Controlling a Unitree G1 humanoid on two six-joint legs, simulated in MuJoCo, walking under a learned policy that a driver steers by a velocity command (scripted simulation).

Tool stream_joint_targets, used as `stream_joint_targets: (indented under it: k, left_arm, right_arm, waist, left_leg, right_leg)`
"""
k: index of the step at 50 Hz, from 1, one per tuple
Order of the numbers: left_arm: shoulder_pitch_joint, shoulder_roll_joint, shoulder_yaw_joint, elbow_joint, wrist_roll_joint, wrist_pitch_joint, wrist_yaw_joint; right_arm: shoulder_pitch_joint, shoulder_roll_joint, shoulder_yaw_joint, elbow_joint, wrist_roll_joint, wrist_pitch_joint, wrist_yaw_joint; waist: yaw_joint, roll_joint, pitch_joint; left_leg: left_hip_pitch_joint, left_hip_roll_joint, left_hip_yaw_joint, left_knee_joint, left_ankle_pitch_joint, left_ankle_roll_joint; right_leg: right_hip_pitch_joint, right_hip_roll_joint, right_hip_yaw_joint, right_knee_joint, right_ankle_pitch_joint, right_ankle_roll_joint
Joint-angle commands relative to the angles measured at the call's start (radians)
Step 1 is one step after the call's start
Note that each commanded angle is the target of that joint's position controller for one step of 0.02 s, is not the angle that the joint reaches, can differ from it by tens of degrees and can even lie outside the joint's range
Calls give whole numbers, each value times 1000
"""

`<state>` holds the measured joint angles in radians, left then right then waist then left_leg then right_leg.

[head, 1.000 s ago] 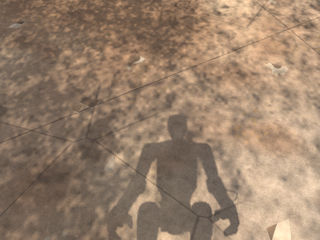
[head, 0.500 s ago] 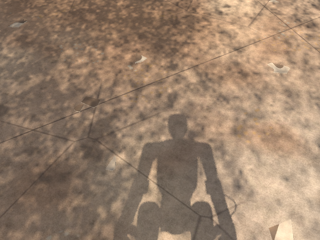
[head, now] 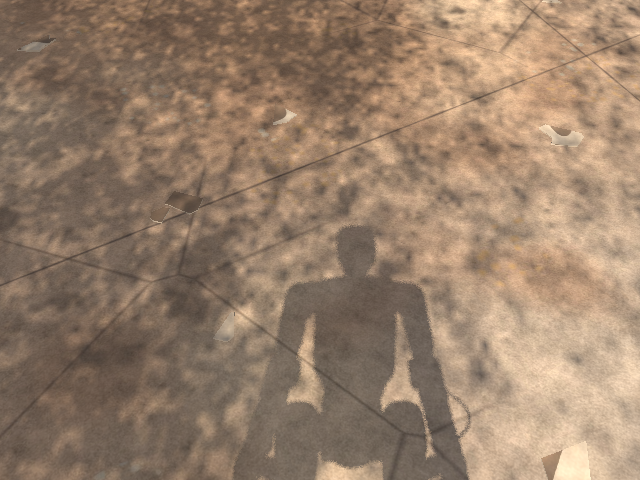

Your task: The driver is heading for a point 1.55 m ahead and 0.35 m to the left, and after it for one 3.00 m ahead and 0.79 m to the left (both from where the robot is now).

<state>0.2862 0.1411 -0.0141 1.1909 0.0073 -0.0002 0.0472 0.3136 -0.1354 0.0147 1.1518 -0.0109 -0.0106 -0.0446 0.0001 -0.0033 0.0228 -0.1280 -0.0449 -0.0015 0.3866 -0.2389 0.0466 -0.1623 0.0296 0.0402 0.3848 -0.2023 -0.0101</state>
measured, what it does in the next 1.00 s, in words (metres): walks ahead: right foot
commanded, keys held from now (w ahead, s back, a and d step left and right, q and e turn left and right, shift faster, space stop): no key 0.36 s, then w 0.64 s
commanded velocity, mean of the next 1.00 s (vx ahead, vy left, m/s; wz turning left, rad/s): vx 0.21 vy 0.00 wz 0.00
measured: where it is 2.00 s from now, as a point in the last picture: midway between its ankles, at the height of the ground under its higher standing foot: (348, 414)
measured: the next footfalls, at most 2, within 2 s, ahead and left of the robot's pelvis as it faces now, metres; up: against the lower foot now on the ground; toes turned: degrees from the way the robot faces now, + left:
right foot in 0.70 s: +0.13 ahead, -0.12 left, +0.00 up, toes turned -3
left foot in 1.18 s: +0.48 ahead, +0.01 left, +0.00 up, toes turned +4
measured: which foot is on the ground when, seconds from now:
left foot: down 0.00-0.70, up 0.72-1.00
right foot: down 0.00-0.44, up 0.46-0.68, down 0.70-1.00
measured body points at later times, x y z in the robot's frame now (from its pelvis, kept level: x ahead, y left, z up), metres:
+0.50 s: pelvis +0.02 +0.00 +0.00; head +0.01 +0.00 +0.45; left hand -0.02 +0.22 -0.17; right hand -0.03 -0.21 -0.16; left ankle -0.02 +0.09 -0.74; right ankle +0.00 -0.11 -0.74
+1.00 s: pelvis +0.20 -0.06 +0.00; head +0.22 -0.07 +0.45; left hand +0.10 +0.15 -0.14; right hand +0.31 -0.29 -0.15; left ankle +0.31 +0.06 -0.68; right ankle +0.09 -0.12 -0.74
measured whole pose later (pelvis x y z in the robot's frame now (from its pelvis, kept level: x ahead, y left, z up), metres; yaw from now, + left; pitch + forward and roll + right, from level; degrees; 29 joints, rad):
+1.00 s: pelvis +0.20 -0.06 +0.00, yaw +0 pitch +1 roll +0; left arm 0.52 0.12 0.01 1.12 0.02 -0.10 0.01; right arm 0.13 -0.20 -0.05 0.98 -0.03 -0.04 0.03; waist 0.03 0.03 0.02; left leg -0.64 0.06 0.06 0.91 -0.13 0.05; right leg 0.06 0.07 -0.06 0.20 -0.28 -0.09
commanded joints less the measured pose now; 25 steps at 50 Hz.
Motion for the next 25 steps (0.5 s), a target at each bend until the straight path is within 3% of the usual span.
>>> stream_joint_targets:
  k: [1,18,20,22,24,25]
  left_arm:
    - [71,70,9,-3,0,-3,3]
    - [91,55,10,-2,0,-3,5]
    - [94,52,10,-3,4,-1,4]
    - [77,58,18,-26,13,2,-2]
    - [25,38,16,-70,34,-4,-16]
    - [-3,34,16,-93,41,-13,-23]
  right_arm:
    - [78,-73,-11,-5,0,-4,-3]
    - [97,-60,-13,-4,0,-8,-4]
    - [106,-70,-18,-4,-2,-4,-3]
    - [131,-120,-41,-6,-1,7,-1]
    - [200,-148,-59,2,-3,14,2]
    - [213,-146,-64,3,-6,12,4]
  waist:
    - [0,7,56]
    - [0,7,62]
    - [-6,22,52]
    - [-22,87,85]
    - [-56,145,158]
    - [-64,145,194]
  left_leg:
    - [-51,123,-109,-80,112,17]
    - [-42,123,-109,-80,139,20]
    - [-42,110,-122,-110,-61,29]
    - [-54,131,-196,-146,-381,79]
    - [-49,255,-366,-240,-620,161]
    - [-74,314,-430,-273,-627,197]
  right_leg:
    - [-13,-96,82,-50,111,-29]
    - [-11,-99,76,-42,118,-24]
    - [-20,-71,57,-31,-12,-29]
    - [-117,-5,-4,88,-229,-44]
    - [-278,17,-72,254,-289,-50]
    - [-318,-19,-84,333,-256,-51]
Keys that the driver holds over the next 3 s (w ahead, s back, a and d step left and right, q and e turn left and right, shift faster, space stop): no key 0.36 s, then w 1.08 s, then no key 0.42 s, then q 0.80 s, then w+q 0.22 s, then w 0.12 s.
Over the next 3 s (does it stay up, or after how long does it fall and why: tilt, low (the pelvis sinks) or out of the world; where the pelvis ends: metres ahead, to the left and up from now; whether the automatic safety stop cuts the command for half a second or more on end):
stays up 0.67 -0.06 0.01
